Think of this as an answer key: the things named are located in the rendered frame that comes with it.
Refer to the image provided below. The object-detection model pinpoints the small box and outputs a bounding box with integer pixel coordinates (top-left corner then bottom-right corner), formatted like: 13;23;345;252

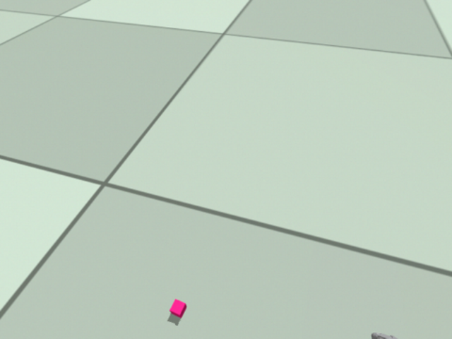
170;299;187;318

